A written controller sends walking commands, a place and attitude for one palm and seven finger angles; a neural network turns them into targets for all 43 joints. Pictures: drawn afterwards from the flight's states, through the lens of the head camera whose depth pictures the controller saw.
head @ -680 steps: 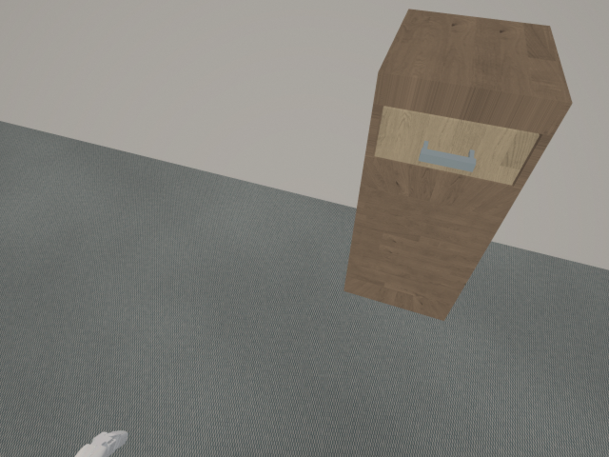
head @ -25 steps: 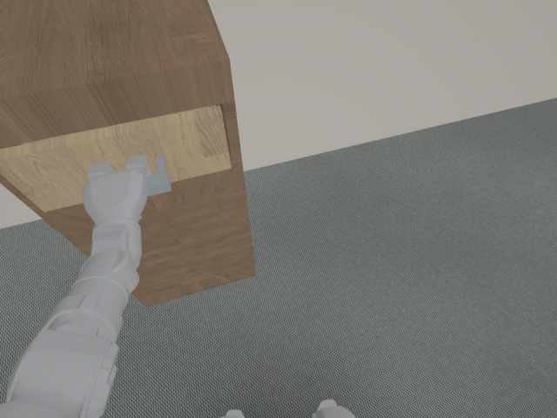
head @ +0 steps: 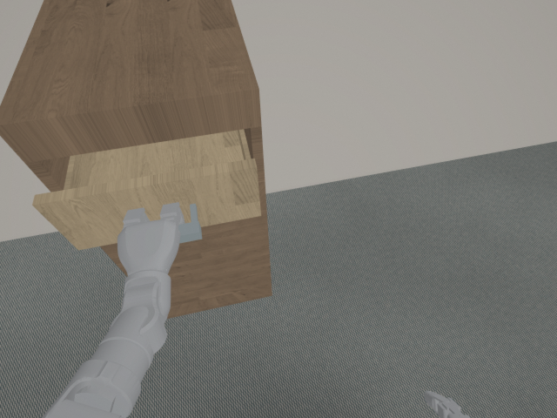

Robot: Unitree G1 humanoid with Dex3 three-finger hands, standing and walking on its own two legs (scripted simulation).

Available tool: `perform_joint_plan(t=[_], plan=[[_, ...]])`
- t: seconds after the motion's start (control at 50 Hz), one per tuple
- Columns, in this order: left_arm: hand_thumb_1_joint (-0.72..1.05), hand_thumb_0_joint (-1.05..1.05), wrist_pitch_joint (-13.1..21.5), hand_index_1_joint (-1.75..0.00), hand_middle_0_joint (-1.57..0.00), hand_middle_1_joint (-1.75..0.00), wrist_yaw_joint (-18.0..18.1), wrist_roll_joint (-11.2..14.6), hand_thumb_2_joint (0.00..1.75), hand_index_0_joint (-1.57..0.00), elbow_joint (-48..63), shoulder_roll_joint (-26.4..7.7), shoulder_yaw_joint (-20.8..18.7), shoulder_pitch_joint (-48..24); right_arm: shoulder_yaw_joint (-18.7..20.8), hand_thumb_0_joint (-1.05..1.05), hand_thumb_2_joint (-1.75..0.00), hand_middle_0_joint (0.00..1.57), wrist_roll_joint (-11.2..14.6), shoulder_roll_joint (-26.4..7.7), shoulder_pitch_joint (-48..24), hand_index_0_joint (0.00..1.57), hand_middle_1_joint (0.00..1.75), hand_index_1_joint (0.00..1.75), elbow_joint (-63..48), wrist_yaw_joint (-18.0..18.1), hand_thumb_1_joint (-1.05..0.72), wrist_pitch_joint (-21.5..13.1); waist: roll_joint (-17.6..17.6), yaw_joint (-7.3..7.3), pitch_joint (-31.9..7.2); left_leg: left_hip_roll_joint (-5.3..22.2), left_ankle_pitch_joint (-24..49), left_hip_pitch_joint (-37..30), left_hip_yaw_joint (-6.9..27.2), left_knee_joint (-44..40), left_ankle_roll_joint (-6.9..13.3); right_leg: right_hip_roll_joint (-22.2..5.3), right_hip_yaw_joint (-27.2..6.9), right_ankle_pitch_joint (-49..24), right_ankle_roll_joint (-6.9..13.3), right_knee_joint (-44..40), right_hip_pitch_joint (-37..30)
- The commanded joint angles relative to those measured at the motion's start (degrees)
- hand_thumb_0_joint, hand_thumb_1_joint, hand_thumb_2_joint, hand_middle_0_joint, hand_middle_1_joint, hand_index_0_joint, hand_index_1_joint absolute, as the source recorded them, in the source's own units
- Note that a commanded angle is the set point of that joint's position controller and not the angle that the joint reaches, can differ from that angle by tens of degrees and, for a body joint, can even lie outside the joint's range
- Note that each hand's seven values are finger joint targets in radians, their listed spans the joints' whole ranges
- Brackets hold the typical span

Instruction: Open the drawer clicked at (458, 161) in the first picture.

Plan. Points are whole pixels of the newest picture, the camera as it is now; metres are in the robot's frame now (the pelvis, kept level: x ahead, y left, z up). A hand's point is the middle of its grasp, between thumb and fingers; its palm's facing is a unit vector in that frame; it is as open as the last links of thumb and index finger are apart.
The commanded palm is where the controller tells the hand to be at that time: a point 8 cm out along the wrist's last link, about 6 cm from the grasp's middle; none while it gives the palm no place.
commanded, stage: pull the drawer open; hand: left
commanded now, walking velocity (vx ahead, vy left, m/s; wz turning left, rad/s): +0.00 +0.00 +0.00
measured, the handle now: (162, 226) +0.41 +0.21 -0.01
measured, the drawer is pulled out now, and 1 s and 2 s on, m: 0.09 0.21 0.30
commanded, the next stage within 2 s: none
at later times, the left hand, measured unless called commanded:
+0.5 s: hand (163, 289) +0.31 +0.19 -0.03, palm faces +0.00 -0.05 -1.00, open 5.4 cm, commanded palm +0.27 +0.20 +0.02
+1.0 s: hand (165, 334) +0.24 +0.18 -0.03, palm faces +0.01 -0.08 -1.00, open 5.5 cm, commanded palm +0.20 +0.18 +0.02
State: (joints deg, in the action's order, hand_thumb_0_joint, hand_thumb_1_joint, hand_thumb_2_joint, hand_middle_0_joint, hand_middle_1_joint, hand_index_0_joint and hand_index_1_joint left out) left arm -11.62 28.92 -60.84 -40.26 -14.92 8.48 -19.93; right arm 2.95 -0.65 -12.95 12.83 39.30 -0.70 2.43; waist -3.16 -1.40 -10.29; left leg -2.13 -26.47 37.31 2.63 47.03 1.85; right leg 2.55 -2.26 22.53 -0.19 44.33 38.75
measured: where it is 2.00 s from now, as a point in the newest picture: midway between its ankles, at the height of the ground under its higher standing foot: outside the picture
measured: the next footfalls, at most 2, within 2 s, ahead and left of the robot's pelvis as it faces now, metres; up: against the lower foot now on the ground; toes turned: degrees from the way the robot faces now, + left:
none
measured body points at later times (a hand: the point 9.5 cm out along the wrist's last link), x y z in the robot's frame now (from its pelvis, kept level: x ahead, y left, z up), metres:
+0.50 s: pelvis -0.01 -0.02 +0.00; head +0.03 -0.03 +0.45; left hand +0.31 +0.19 +0.02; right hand +0.12 -0.27 -0.12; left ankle -0.05 +0.10 -0.70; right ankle -0.02 -0.13 -0.70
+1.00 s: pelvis -0.02 -0.02 +0.00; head +0.01 -0.04 +0.45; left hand +0.24 +0.18 +0.02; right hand +0.17 -0.25 -0.10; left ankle -0.05 +0.10 -0.70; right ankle -0.02 -0.13 -0.70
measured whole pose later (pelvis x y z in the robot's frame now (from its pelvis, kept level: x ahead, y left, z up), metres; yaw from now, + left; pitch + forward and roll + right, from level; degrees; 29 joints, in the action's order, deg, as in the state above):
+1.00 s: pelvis -0.02 -0.02 +0.00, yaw +0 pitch +11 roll +0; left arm -14.2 29.8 -62.6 -19.0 -11.4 13.4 5.1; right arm 1.9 -0.8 -12.3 7.6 37.6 -0.9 0.9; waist -2.7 1.8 -9.3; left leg -2.0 -25.7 30.7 1.9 46.0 0.6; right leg 2.7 -2.8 22.9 1.1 46.2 33.7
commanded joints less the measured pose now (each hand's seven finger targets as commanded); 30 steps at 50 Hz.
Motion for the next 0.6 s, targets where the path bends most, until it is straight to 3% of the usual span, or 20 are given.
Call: perform_joint_plan(t=[0.0,0.02,0.06,0.12,0.16,0.18,0.26,0.3,0.36,0.38,0.4,0.48,0.52,0.58], plan=[[0.9,0.0,-0.95,-1.35,-0.4,-1.35,2.54,-0.28,0.9,-0.4,11.06,-6.02,-2.5,-11.47,2.69,0.0,-0.9,0.2,0.4,-7.3,1.74,0.2,0.3,0.3,-5.65,0.51,-0.9,-1.56,0.75,0.19,-18.04,1.77,38.64,-13.56,-1.37,-3.5,-1.42,0.38,4.45,-27.0,2.57,-1.66,-11.33],[0.9,0.0,-1.07,-1.35,-0.4,-1.35,2.47,-0.35,0.9,-0.4,10.42,-4.7,-1.13,-12.24,2.61,0.0,-0.9,0.2,0.45,-7.21,1.34,0.2,0.3,0.3,-5.52,0.63,-0.9,-1.6,1.19,-0.37,-16.67,1.66,37.05,-13.25,-1.27,-3.63,-1.39,0.46,4.59,-26.04,2.62,-1.86,-10.53],[0.9,0.0,-0.95,-1.35,-0.4,-1.35,2.65,-0.61,0.9,-0.4,10.14,-6.07,-2.14,-12.94,2.56,0.0,-0.9,0.2,0.39,-7.22,0.88,0.2,0.3,0.3,-5.39,0.92,-0.9,-1.8,2.17,-0.3,-16.07,1.34,33.84,-12.4,-1.77,-3.95,-1.19,0.39,4.28,-25.09,2.62,-2.23,-11.01],[0.9,0.0,-0.51,-1.35,-0.4,-1.35,2.76,-0.41,0.9,-0.4,11.23,-6.77,-2.99,-11.12,2.49,0.0,-0.9,0.2,0.39,-6.95,0.13,0.2,0.3,0.3,-5.76,1.33,-0.9,-2.12,2.75,0.72,-17.58,0.93,32.13,-12.01,-2.15,-4.25,-1.01,0.25,3.78,-25.44,2.71,-2.16,-12.99],[0.9,0.0,-0.38,-1.35,-0.4,-1.35,2.63,-0.12,0.9,-0.4,12.11,-4.83,-1.53,-8.95,2.36,0.0,-0.9,0.2,0.42,-6.75,-0.44,0.2,0.3,0.3,-6.07,1.33,-0.9,-2.36,2.65,0.9,-17.6,0.73,31.91,-11.98,-2.41,-4.39,-0.97,0.15,3.7,-26.23,2.72,-2.29,-13.59],[0.9,0.0,-0.25,-1.35,-0.4,-1.35,2.56,-0.01,0.9,-0.4,12.19,-6.29,-3.09,-7.41,2.42,0.0,-0.9,0.2,0.37,-6.94,-0.63,0.2,0.3,0.3,-6.13,1.41,-0.9,-2.44,3.46,1.32,-18.12,0.65,31.71,-11.44,-2.31,-4.4,-0.89,0.2,3.54,-26.32,2.77,-2.41,-14.45],[0.9,0.0,0.29,-1.35,-0.4,-1.35,2.71,0.15,0.9,-0.4,13.4,-6.43,-3.39,-4.31,2.09,0.0,-0.9,0.2,0.52,-6.68,-1.69,0.2,0.3,0.3,-6.48,1.61,-0.9,-2.99,4.44,1.6,-16.09,0.12,28.08,-9.48,-3.0,-4.81,-0.68,-0.09,2.79,-26.94,2.59,-2.68,-15.53],[0.9,0.0,0.41,-1.35,-0.4,-1.35,2.97,0.02,0.9,-0.4,14.37,-7.96,-5.07,-1.46,2.17,0.0,-0.9,0.2,0.53,-6.67,-2.24,0.2,0.3,0.3,-6.7,1.66,-0.9,-3.1,4.03,2.45,-16.34,-0.02,27.87,-9.23,-3.34,-5.03,-0.68,-0.21,2.31,-27.73,2.66,-2.73,-16.72],[0.9,0.0,0.17,-1.35,-0.4,-1.35,3.17,0.0,0.9,-0.4,15.92,-5.78,-3.19,0.25,2.11,0.0,-0.9,0.2,0.56,-6.59,-2.99,0.2,0.3,0.3,-6.93,1.51,-0.9,-3.59,3.7,2.01,-14.88,-0.09,26.85,-9.21,-3.46,-5.17,-0.71,-0.2,2.4,-27.21,2.62,-2.99,-15.93],[0.9,0.0,0.08,-1.35,-0.4,-1.35,3.36,-0.04,0.9,-0.4,16.54,-7.58,-4.9,0.16,2.15,0.0,-0.9,0.2,0.54,-6.81,-3.18,0.2,0.3,0.3,-6.87,1.48,-0.9,-3.6,3.92,2.37,-15.57,0.0,27.28,-9.18,-3.23,-5.3,-0.79,-0.13,2.28,-27.23,2.8,-2.84,-16.58],[0.9,0.0,-0.2,-1.35,-0.4,-1.35,3.46,-0.19,0.9,-0.4,16.9,-6.39,-3.95,1.9,2.09,0.0,-0.9,0.2,0.59,-6.58,-3.37,0.2,0.3,0.3,-7.19,1.41,-0.9,-3.68,3.23,2.56,-15.09,-0.07,27.19,-9.47,-3.41,-5.35,-0.75,-0.16,2.46,-26.83,2.75,-2.82,-16.22],[0.9,0.0,-0.85,-1.35,-0.4,-1.35,3.75,0.11,0.9,-0.4,17.74,-7.68,-5.29,3.59,2.05,0.0,-0.9,0.2,0.65,-6.86,-4.45,0.2,0.3,0.3,-7.17,1.38,-0.9,-3.97,4.78,2.73,-13.62,-0.25,24.64,-8.43,-3.32,-5.86,-0.79,-0.07,2.11,-25.35,2.82,-3.33,-16.6],[0.9,0.0,-1.1,-1.35,-0.4,-1.35,3.69,0.02,0.9,-0.4,18.38,-6.18,-3.93,4.59,2.01,0.0,-0.9,0.2,0.65,-6.57,-4.9,0.2,0.3,0.3,-7.25,1.47,-0.9,-4.22,5.28,2.47,-13.1,-0.36,23.61,-8.62,-3.68,-5.82,-0.69,-0.19,2.06,-25.04,2.57,-3.48,-16.33],[0.9,0.0,-1.45,-1.35,-0.4,-1.35,3.73,0.09,0.9,-0.4,21.24,-6.78,-4.88,8.43,2.08,0.0,-0.9,0.2,0.64,-6.66,-6.02,0.2,0.3,0.3,-8.04,1.26,-0.9,-4.32,3.42,3.76,-14.69,-0.33,26.11,-9.9,-3.48,-5.97,-0.89,-0.1,2.11,-26.41,2.98,-3.07,-17.27]])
